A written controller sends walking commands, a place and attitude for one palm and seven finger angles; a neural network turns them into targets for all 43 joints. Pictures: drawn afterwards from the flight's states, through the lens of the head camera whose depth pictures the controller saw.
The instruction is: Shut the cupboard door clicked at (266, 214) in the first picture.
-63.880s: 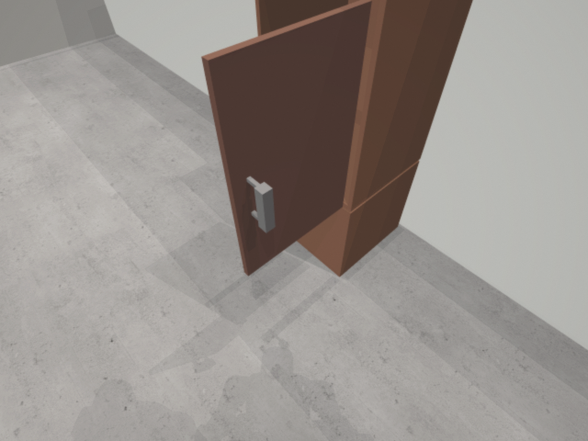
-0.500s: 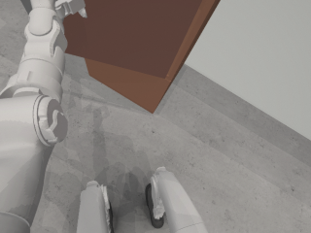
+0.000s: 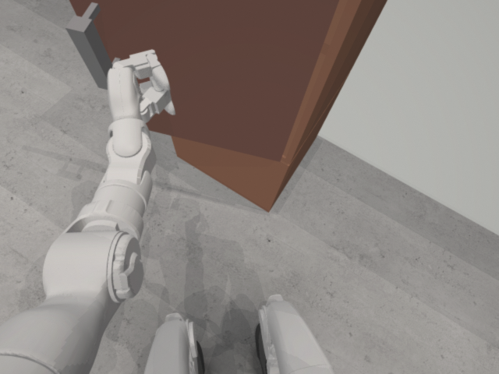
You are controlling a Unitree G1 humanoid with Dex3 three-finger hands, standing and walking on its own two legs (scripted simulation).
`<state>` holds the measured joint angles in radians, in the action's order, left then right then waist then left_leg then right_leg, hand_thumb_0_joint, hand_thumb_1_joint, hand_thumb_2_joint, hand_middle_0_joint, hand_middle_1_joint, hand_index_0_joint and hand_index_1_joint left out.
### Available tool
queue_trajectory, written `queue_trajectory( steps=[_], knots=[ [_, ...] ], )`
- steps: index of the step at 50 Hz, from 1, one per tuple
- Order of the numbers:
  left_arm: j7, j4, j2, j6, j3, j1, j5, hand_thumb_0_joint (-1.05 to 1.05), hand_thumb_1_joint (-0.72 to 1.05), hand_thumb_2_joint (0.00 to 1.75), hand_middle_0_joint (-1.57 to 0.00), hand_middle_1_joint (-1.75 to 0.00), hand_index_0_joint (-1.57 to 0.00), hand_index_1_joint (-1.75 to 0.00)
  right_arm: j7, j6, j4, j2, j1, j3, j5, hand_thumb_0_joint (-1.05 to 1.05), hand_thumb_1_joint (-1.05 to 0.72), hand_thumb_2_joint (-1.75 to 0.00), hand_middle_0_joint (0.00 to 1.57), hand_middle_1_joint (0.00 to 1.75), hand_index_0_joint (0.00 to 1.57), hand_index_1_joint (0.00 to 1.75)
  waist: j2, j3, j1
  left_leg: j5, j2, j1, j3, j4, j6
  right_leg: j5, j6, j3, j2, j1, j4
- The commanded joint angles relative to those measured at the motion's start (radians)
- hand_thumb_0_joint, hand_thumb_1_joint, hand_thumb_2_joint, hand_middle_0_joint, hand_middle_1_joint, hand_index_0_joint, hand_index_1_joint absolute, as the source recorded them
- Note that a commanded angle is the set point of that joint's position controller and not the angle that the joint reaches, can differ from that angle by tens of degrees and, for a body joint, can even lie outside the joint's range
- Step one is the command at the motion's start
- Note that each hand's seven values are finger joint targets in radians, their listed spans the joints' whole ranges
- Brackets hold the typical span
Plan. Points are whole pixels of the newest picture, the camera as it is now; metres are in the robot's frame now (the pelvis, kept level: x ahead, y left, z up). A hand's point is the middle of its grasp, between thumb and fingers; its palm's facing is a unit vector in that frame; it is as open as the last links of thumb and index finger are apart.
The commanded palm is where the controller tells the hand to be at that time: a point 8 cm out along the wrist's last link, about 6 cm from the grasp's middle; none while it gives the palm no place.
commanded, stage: pull the fist back off the door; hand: left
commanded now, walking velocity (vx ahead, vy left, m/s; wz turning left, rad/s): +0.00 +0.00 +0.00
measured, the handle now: (101, 47) +0.64 +0.16 +0.05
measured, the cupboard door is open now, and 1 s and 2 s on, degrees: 19 19 19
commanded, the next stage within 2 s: draw the hand back to the body in 0.24 s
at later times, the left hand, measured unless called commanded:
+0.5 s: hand (165, 113) +0.49 +0.06 +0.07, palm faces +0.04 -1.00 -0.05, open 3.1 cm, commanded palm +0.43 +0.13 +0.08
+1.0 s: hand (48, 197) +0.34 +0.15 +0.16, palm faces +0.05 -0.98 -0.19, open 3.1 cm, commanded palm +0.30 +0.21 +0.19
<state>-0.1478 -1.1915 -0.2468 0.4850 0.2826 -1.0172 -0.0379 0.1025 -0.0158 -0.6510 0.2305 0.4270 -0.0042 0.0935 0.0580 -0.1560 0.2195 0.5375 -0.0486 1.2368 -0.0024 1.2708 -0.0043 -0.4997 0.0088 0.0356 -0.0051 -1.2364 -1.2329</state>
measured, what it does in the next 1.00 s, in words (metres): rises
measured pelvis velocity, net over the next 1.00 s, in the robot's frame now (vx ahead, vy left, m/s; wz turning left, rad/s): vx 0.03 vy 0.00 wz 0.02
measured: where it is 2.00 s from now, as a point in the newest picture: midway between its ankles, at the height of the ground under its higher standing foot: outside the picture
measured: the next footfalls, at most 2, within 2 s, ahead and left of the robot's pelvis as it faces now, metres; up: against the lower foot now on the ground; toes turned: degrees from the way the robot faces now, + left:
none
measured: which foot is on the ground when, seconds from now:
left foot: down 0.00-1.00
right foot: down 0.00-1.00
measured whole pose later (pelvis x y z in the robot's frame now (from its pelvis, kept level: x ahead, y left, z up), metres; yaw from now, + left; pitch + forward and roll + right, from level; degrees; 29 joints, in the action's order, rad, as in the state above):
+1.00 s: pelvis +0.03 +0.00 +0.10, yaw +1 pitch +6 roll +0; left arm -0.02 -0.24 -0.23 0.20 0.03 -0.03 0.07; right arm -0.08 -0.06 -0.53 0.24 0.22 -0.01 -0.04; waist 0.03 -0.08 0.02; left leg 0.38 -0.02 0.45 0.03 0.73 -0.01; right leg -0.36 0.01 0.02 0.01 -0.47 -0.73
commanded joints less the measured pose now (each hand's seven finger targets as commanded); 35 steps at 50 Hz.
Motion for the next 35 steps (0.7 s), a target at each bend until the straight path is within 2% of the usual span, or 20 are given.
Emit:
queue_trajectory(
  steps=[1,2,4,6,8,12,13,14,15,17,18,20,22,26,27,28,29,30,33,35],
  knots=[
    [-0.002,0.276,-0.032,0.109,-0.082,-0.4,0.006,0.0,0.9,0.9,-1.3,-1.5,-1.3,-1.5,-0.01,0.006,0.047,0.163,0.159,-0.077,-0.009,0.0,-0.9,-0.9,0.2,0.3,0.2,0.3,0.048,-0.546,0.021,-0.367,0.046,-0.4,-0.017,-0.116,0.02,0.386,0.008,0.001,-0.023,0.324,0.142],
    [-0.007,0.275,-0.02,0.111,-0.09,-0.385,0.005,0.0,0.9,0.9,-1.3,-1.5,-1.3,-1.5,-0.011,0.002,0.043,0.163,0.149,-0.08,-0.011,0.0,-0.9,-0.9,0.2,0.3,0.2,0.3,0.058,-0.537,0.017,-0.376,0.044,-0.42,-0.02,-0.119,0.015,0.384,0.008,0.005,-0.021,0.312,0.143],
    [-0.017,0.29,-0.02,0.118,-0.089,-0.366,0.008,0.0,0.9,0.9,-1.3,-1.5,-1.3,-1.5,-0.016,-0.005,0.047,0.165,0.13,-0.083,-0.013,0.0,-0.9,-0.9,0.2,0.3,0.2,0.3,0.025,-0.535,0.014,-0.359,0.046,-0.413,-0.018,-0.119,0.017,0.374,0.006,0.002,-0.019,0.327,0.146],
    [-0.028,0.313,0.01,0.131,-0.119,-0.372,0.005,0.0,0.9,0.9,-1.3,-1.5,-1.3,-1.5,-0.02,-0.009,0.049,0.161,0.117,-0.083,-0.013,0.0,-0.9,-0.9,0.2,0.3,0.2,0.3,0.046,-0.523,0.013,-0.368,0.046,-0.442,-0.024,-0.128,0.015,0.373,0.009,0.005,-0.018,0.311,0.144],
    [-0.039,0.336,0.032,0.145,-0.13,-0.331,0.005,0.0,0.9,0.9,-1.3,-1.5,-1.3,-1.5,-0.021,-0.012,0.051,0.158,0.095,-0.087,-0.013,0.0,-0.9,-0.9,0.2,0.3,0.2,0.3,0.052,-0.557,-0.004,-0.398,0.045,-0.476,-0.027,-0.127,0.01,0.387,0.01,0.009,-0.015,0.317,0.136],
    [-0.059,0.319,0.029,0.159,-0.144,-0.367,-0.011,0.0,0.9,0.9,-1.3,-1.5,-1.3,-1.5,-0.03,-0.018,0.043,0.155,0.066,-0.083,-0.012,0.0,-0.9,-0.9,0.2,0.3,0.2,0.3,0.033,-0.525,0.014,-0.369,0.049,-0.446,-0.024,-0.125,0.013,0.382,0.004,0.001,-0.011,0.317,0.138],
    [-0.062,0.277,0.024,0.151,-0.138,-0.346,-0.014,0.0,0.9,0.9,-1.3,-1.5,-1.3,-1.5,-0.031,-0.021,0.044,0.155,0.059,-0.082,-0.013,0.0,-0.9,-0.9,0.2,0.3,0.2,0.3,0.002,-0.498,0.016,-0.337,0.049,-0.42,-0.023,-0.127,0.014,0.362,0.003,0.001,-0.012,0.318,0.145],
    [-0.065,0.272,0.011,0.15,-0.133,-0.362,-0.017,0.0,0.9,0.9,-1.3,-1.5,-1.3,-1.5,-0.034,-0.022,0.044,0.156,0.053,-0.079,-0.012,0.0,-0.9,-0.9,0.2,0.3,0.2,0.3,0.0,-0.487,0.02,-0.32,0.052,-0.398,-0.02,-0.129,0.016,0.356,0.002,-0.004,-0.01,0.326,0.147],
    [-0.066,0.255,0.019,0.146,-0.136,-0.35,-0.018,0.0,0.9,0.9,-1.3,-1.5,-1.3,-1.5,-0.034,-0.023,0.045,0.154,0.048,-0.078,-0.012,0.0,-0.9,-0.9,0.2,0.3,0.2,0.3,-0.016,-0.491,0.017,-0.306,0.055,-0.386,-0.018,-0.13,0.018,0.351,0.002,-0.006,-0.011,0.337,0.149],
    [-0.068,0.253,-0.015,0.148,-0.099,-0.34,-0.011,0.0,0.9,0.9,-1.3,-1.5,-1.3,-1.5,-0.038,-0.023,0.052,0.154,0.042,-0.075,-0.012,0.0,-0.9,-0.9,0.2,0.3,0.2,0.3,0.0,-0.526,-0.001,-0.332,0.056,-0.391,-0.014,-0.128,0.016,0.378,0.004,-0.01,-0.008,0.357,0.14],
    [-0.065,0.226,-0.002,0.14,-0.103,-0.319,-0.005,0.0,0.9,0.9,-1.3,-1.5,-1.3,-1.5,-0.038,-0.024,0.056,0.15,0.036,-0.071,-0.013,0.0,-0.9,-0.9,0.2,0.3,0.2,0.3,-0.021,-0.511,-0.001,-0.31,0.058,-0.367,-0.012,-0.131,0.017,0.366,0.003,-0.01,-0.01,0.367,0.144],
    [-0.05,0.307,-0.09,0.137,-0.028,-0.217,0.01,0.0,0.9,0.9,-1.3,-1.5,-1.3,-1.5,-0.041,-0.029,0.094,0.151,0.027,-0.07,-0.021,0.0,-0.9,-0.9,0.2,0.3,0.2,0.3,-0.025,-0.585,-0.069,-0.322,0.065,-0.371,0.011,-0.159,0.019,0.413,0.005,-0.032,-0.009,0.497,0.162],
    [-0.017,0.413,-0.1,0.127,-0.024,-0.103,0.029,0.0,0.9,0.9,-1.3,-1.5,-1.3,-1.5,-0.045,-0.033,0.129,0.143,0.017,-0.068,-0.035,0.0,-0.9,-0.9,0.2,0.3,0.2,0.3,-0.015,-0.644,-0.11,-0.374,0.065,-0.422,0.022,-0.191,0.016,0.488,0.007,-0.036,-0.009,0.586,0.175],
    [0.053,0.588,-0.055,0.054,-0.075,0.099,0.094,0.0,0.9,0.9,-1.3,-1.5,-1.3,-1.5,-0.064,-0.031,0.174,0.136,0.01,-0.064,-0.072,0.0,-0.9,-0.9,0.2,0.3,0.2,0.3,-0.121,-0.561,-0.126,-0.338,0.065,-0.436,0.041,-0.279,0.027,0.511,-0.001,-0.051,-0.016,0.738,0.28],
    [0.068,0.62,-0.04,0.034,-0.092,0.115,0.114,0.0,0.9,0.9,-1.3,-1.5,-1.3,-1.5,-0.072,-0.028,0.173,0.134,-0.001,-0.064,-0.083,0.0,-0.9,-0.9,0.2,0.3,0.2,0.3,-0.157,-0.502,-0.112,-0.307,0.064,-0.436,0.048,-0.299,0.03,0.49,-0.01,-0.054,-0.012,0.742,0.32],
    [0.081,0.668,-0.047,0.023,-0.096,0.127,0.128,0.0,0.9,0.9,-1.3,-1.5,-1.3,-1.5,-0.08,-0.023,0.173,0.137,-0.006,-0.065,-0.09,0.0,-0.9,-0.9,0.2,0.3,0.2,0.3,-0.163,-0.472,-0.114,-0.276,0.064,-0.452,0.046,-0.321,0.031,0.443,-0.012,-0.057,-0.011,0.746,0.349],
    [0.097,0.701,-0.019,0.014,-0.126,0.14,0.144,0.0,0.9,0.9,-1.3,-1.5,-1.3,-1.5,-0.088,-0.016,0.175,0.135,-0.017,-0.062,-0.096,0.0,-0.9,-0.9,0.2,0.3,0.2,0.3,-0.178,-0.425,-0.105,-0.254,0.064,-0.469,0.048,-0.34,0.034,0.408,-0.016,-0.057,-0.011,0.742,0.381],
    [0.106,0.752,-0.037,0.017,-0.119,0.139,0.154,0.0,0.9,0.9,-1.3,-1.5,-1.3,-1.5,-0.097,-0.007,0.17,0.137,-0.025,-0.064,-0.1,0.0,-0.9,-0.9,0.2,0.3,0.2,0.3,-0.174,-0.413,-0.108,-0.243,0.063,-0.496,0.046,-0.356,0.035,0.378,-0.016,-0.056,-0.01,0.743,0.399],
    [0.14,0.795,-0.008,0.021,-0.167,0.223,0.17,0.0,0.9,0.9,-1.3,-1.5,-1.3,-1.5,-0.113,0.019,0.16,0.132,-0.059,-0.056,-0.109,0.0,-0.9,-0.9,0.2,0.3,0.2,0.3,-0.107,-0.316,-0.115,-0.213,0.059,-0.575,0.041,-0.403,0.033,0.305,-0.011,-0.041,-0.011,0.702,0.44],
    [0.162,0.79,-0.002,0.008,-0.181,0.288,0.174,0.0,0.9,0.9,-1.3,-1.5,-1.3,-1.5,-0.116,0.031,0.158,0.133,-0.072,-0.054,-0.112,0.0,-0.9,-0.9,0.2,0.3,0.2,0.3,-0.101,-0.256,-0.123,-0.207,0.058,-0.608,0.035,-0.433,0.032,0.284,-0.008,-0.031,-0.01,0.694,0.464]
  ],
)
